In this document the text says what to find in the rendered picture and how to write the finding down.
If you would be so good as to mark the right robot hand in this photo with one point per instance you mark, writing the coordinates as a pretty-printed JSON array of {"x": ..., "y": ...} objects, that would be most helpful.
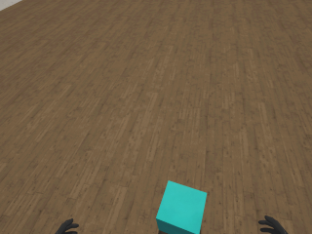
[{"x": 270, "y": 221}]

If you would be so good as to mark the carton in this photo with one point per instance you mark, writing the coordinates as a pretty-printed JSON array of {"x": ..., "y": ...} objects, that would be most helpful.
[{"x": 181, "y": 209}]

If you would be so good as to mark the left robot hand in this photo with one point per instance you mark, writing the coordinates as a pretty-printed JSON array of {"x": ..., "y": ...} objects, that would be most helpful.
[{"x": 66, "y": 226}]

